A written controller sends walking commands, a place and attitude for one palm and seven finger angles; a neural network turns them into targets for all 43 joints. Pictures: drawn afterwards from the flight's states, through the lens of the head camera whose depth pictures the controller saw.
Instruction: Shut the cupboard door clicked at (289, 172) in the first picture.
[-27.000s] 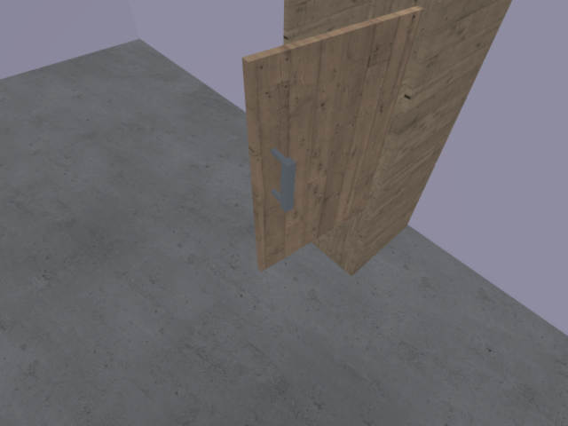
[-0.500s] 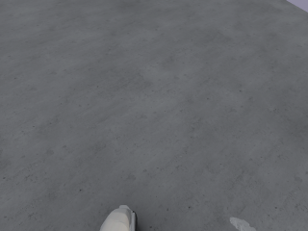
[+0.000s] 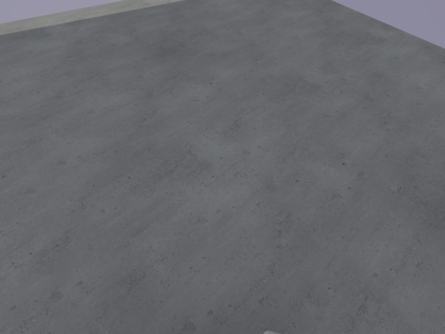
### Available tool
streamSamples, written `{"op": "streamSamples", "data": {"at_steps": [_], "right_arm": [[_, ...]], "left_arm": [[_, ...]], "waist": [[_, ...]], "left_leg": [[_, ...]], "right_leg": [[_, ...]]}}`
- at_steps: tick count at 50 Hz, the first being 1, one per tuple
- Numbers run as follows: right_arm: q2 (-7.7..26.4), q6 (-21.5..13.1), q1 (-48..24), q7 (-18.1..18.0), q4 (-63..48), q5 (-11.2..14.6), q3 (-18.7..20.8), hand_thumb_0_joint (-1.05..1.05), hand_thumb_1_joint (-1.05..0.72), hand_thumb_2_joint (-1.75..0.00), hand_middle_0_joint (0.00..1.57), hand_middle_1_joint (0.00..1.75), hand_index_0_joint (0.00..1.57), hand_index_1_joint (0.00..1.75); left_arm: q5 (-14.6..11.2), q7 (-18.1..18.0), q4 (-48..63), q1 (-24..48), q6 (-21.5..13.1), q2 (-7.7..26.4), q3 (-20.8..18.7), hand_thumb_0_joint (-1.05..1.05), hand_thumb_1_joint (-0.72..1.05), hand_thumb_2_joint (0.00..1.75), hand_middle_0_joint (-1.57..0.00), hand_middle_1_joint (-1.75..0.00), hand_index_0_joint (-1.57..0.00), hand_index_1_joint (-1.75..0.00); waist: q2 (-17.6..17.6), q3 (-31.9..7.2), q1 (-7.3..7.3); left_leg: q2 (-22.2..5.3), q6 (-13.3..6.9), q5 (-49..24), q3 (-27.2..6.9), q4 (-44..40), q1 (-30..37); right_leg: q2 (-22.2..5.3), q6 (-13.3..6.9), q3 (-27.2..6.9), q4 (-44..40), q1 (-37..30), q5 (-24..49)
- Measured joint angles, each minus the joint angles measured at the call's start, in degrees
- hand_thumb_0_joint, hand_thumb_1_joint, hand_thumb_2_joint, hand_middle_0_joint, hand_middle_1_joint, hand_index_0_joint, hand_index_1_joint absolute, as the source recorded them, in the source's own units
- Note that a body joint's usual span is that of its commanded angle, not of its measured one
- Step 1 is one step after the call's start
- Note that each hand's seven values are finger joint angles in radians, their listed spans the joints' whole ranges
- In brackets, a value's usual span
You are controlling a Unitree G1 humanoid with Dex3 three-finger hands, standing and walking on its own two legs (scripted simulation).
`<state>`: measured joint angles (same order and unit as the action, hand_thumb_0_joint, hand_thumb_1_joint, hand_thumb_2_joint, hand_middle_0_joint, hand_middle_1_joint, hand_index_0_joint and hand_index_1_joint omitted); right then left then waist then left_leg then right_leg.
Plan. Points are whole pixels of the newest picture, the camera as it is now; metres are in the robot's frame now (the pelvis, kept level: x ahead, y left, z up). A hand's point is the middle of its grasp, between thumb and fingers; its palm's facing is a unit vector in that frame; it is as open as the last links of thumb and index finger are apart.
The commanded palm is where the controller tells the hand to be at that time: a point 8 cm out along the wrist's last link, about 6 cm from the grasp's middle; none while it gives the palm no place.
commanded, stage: turn to face it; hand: left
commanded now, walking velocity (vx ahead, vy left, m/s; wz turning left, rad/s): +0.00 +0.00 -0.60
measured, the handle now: out of the picture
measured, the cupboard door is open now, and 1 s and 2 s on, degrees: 53 53 53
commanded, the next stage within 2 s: none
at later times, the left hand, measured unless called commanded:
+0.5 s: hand (124, 309) +0.19 +0.22 -0.17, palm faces -0.19 -0.96 -0.21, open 7.4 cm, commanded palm none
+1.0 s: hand (176, 275) +0.26 +0.12 -0.15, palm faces -0.55 -0.80 -0.25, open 7.4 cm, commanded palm none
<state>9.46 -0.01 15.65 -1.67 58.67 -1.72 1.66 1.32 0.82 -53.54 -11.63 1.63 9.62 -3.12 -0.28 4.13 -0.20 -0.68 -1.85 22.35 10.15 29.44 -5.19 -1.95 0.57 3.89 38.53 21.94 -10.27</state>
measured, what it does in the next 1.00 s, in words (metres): steps on the spot, turning right: left foot, then right foot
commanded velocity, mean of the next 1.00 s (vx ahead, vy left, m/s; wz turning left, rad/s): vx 0.00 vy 0.00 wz -0.60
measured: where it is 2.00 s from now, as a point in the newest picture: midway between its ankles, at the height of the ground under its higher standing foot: outside the picture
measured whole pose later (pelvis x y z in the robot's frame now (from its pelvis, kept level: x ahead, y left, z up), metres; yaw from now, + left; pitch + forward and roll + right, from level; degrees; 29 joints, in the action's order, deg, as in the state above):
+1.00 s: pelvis +0.07 +0.01 +0.01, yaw -34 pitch +1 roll +0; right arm 15.2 3.6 10.3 -1.1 51.1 -1.0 3.0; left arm 1.3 0.4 -49.9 -9.3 2.8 12.5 -3.0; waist 0.8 6.0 -1.2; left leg -4.4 4.9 24.1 2.4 57.1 -27.0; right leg 0.8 -1.0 -1.3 30.6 14.8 -16.5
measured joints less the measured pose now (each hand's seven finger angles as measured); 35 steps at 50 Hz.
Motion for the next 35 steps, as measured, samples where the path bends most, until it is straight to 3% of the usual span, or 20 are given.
{"op": "streamSamples", "data": {"at_steps": [2,3,6,8,12,17,19,21,23,25,27,30,35], "right_arm": [[0.34,0.61,-0.43,0.09,0.30,0.48,0.45,0.01,-0.91,-0.90,0.20,0.30,0.20,0.30],[0.67,1.09,-1.26,0.01,0.29,0.70,0.66,0.01,-0.91,-0.90,0.20,0.30,0.20,0.30],[1.17,1.95,-3.40,-0.25,-0.40,0.94,0.89,0.01,-0.91,-0.90,0.20,0.30,0.20,0.30],[1.33,2.23,-4.48,-0.17,-1.36,0.83,0.93,0.01,-0.91,-0.90,0.20,0.30,0.20,0.30],[1.37,2.54,-6.41,0.09,-3.81,0.63,1.03,0.01,-0.91,-0.90,0.19,0.30,0.20,0.30],[1.43,2.04,-8.37,0.11,-6.47,0.93,0.97,0.01,-0.91,-0.90,0.19,0.30,0.20,0.30],[1.53,1.38,-8.46,0.04,-7.38,1.03,0.71,0.01,-0.91,-0.90,0.19,0.30,0.20,0.30],[1.68,0.49,-8.04,-0.07,-8.12,0.69,0.45,0.01,-0.91,-0.90,0.20,0.30,0.20,0.30],[1.26,0.36,-7.71,-0.09,-8.47,0.05,-0.13,0.01,-0.91,-0.90,0.20,0.30,0.20,0.30],[1.08,0.49,-6.88,-0.14,-8.74,-0.33,-0.62,0.01,-0.91,-0.90,0.20,0.30,0.20,0.30],[1.22,0.76,-6.14,-0.16,-8.75,-0.43,-0.82,0.01,-0.90,-0.90,0.20,0.30,0.20,0.30],[1.70,0.87,-5.27,-0.01,-8.46,-0.44,-0.70,0.01,-0.90,-0.90,0.20,0.30,0.21,0.30],[2.99,1.09,-4.03,0.47,-7.72,-0.41,0.07,0.01,-0.90,-0.90,0.20,0.30,0.21,0.30]], "left_arm": [[0.25,0.00,0.00,-0.28,-0.99,-0.34,0.01,0.00,0.91,0.90,-0.20,-0.30,-0.19,-0.30],[0.13,-0.23,-0.16,-0.02,-1.43,-0.70,0.14,0.00,0.91,0.90,-0.20,-0.30,-0.20,-0.30],[-0.19,-1.32,-0.29,0.13,-1.41,-1.18,-0.02,0.00,0.91,0.90,-0.20,-0.30,-0.20,-0.30],[-0.17,-1.78,-0.45,-0.18,-0.94,-0.93,-0.30,0.00,0.91,0.90,-0.21,-0.30,-0.20,-0.30],[0.14,-1.57,-0.69,-0.83,-0.28,0.13,-0.77,0.00,0.91,0.90,-0.21,-0.30,-0.20,-0.30],[0.34,-0.81,-0.13,-0.85,0.62,1.75,-1.57,0.00,0.91,0.90,-0.21,-0.30,-0.20,-0.30],[0.14,-0.69,0.31,-0.81,1.10,2.49,-1.94,0.00,0.90,0.90,-0.21,-0.30,-0.20,-0.30],[-0.31,-0.53,0.82,-0.54,1.69,3.36,-2.24,0.00,0.90,0.90,-0.21,-0.30,-0.20,-0.30],[-0.23,-0.15,1.20,0.40,2.28,4.64,-2.58,0.00,0.90,0.90,-0.21,-0.30,-0.20,-0.30],[-0.18,0.36,1.73,1.18,2.50,5.66,-2.94,0.00,0.91,0.90,-0.20,-0.30,-0.20,-0.30],[-0.25,0.79,2.50,1.70,2.60,6.29,-3.09,0.00,0.91,0.90,-0.20,-0.30,-0.20,-0.30],[-0.33,1.16,3.44,2.28,2.91,6.76,-3.02,0.00,0.91,0.90,-0.20,-0.30,-0.19,-0.30],[-0.25,1.45,3.98,3.61,3.01,6.66,-2.43,0.00,0.91,0.90,-0.20,-0.30,-0.19,-0.30]], "waist": [[0.91,0.51,0.06],[1.59,1.36,-0.08],[1.77,2.89,0.01],[1.33,2.70,0.08],[-0.03,1.59,0.29],[-1.31,0.65,1.14],[-1.68,0.11,1.23],[-1.81,-0.56,1.01],[-2.58,-0.06,1.22],[-2.50,0.30,1.29],[-1.95,0.52,1.44],[-0.92,0.70,1.24],[0.68,1.18,0.04]], "left_leg": [[-1.82,0.99,3.69,0.17,9.51,-3.69],[-1.90,1.74,6.16,-2.02,16.83,-6.86],[-0.75,3.42,7.56,-7.14,33.01,-15.34],[-1.13,4.17,5.45,-8.38,35.38,-19.01],[-2.12,5.10,2.37,-9.58,29.00,-21.54],[-1.66,5.16,0.28,-10.48,15.30,-18.08],[-1.22,4.99,-3.42,-10.21,7.53,-14.65],[-1.41,3.29,-5.76,-9.75,2.93,-12.74],[-1.75,2.17,-5.63,-8.12,3.57,-12.08],[-2.68,1.88,-5.97,-6.87,1.98,-10.42],[-3.73,1.84,-6.58,-5.56,0.04,-8.78],[-5.24,2.06,-6.83,-3.38,-1.64,-7.11],[-7.55,3.05,-5.07,0.47,-0.13,-6.31]], "right_leg": [[1.77,-2.68,-0.19,-2.05,-1.63,-5.05],[2.62,-3.48,-0.24,-1.46,-1.37,-6.08],[3.98,-3.94,-1.17,-4.02,-2.52,-4.12],[4.48,-4.04,-2.12,-6.88,-3.59,-2.82],[4.66,-3.54,-4.56,-10.21,-4.56,-1.39],[4.97,-2.15,-8.20,-9.60,-4.16,-1.88],[5.28,-1.25,-9.59,-7.80,-3.39,-2.91],[5.83,-0.57,-10.29,-3.15,-1.27,-7.41],[5.54,0.24,-8.65,7.63,2.13,-15.20],[4.88,1.30,-6.20,17.85,4.97,-16.97],[3.58,2.18,-4.01,22.58,6.10,-16.47],[1.68,2.83,-2.14,21.12,5.19,-15.34],[0.32,2.20,-0.59,10.15,0.33,-14.38]]}}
